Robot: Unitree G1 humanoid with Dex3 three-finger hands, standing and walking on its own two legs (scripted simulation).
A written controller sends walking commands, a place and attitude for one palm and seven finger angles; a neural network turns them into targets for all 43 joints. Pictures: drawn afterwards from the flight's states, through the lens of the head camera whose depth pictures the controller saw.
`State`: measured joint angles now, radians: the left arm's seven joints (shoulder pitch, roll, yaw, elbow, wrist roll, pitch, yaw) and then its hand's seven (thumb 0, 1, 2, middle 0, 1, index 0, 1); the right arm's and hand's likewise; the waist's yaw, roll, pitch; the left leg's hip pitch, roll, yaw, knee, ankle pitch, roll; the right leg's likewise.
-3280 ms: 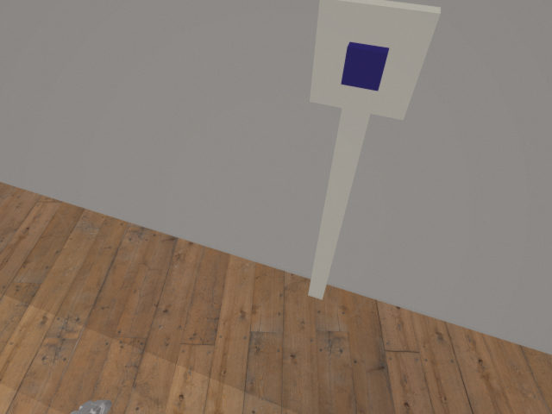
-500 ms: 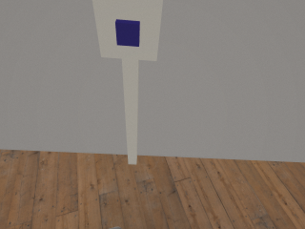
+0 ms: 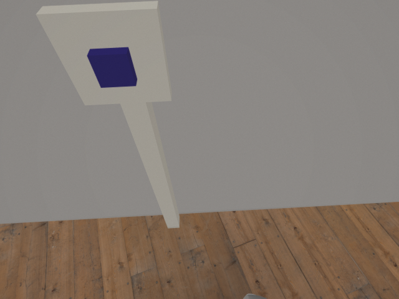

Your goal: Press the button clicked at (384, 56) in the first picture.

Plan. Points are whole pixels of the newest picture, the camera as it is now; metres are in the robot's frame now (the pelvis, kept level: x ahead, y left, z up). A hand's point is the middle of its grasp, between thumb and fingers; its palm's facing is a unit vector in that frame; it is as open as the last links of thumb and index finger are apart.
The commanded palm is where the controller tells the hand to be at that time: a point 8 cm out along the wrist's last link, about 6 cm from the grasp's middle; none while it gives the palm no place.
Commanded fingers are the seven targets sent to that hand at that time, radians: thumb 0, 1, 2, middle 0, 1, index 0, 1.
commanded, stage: come to a stop and stand still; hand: left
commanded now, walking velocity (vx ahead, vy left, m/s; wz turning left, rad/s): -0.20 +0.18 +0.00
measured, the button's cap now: (114, 67) +0.48 +0.17 +0.21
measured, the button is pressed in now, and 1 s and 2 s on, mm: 0 0 0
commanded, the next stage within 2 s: look again from close up in 1.76 s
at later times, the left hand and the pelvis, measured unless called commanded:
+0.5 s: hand out of the picture -0.02 +0.25 -0.17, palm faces +0.07 -0.98 -0.19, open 7.3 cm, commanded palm none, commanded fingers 0.00 0.90 0.90 -0.20 -0.30 -0.20 -0.30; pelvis -0.02 +0.06 +0.02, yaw +1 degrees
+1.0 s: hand out of the picture -0.07 +0.19 -0.16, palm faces +0.02 -0.99 -0.15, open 7.3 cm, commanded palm none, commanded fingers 0.00 0.90 0.90 -0.20 -0.30 -0.20 -0.30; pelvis -0.05 +0.04 +0.02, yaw +0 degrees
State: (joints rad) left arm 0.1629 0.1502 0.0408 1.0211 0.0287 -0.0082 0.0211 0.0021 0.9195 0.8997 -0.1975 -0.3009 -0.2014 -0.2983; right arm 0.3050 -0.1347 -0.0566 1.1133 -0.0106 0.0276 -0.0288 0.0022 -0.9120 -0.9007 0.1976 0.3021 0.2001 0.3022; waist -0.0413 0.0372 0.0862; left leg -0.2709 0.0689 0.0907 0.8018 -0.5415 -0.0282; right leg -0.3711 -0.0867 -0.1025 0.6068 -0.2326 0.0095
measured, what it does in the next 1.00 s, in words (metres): steps on the spot: left foot, then right foot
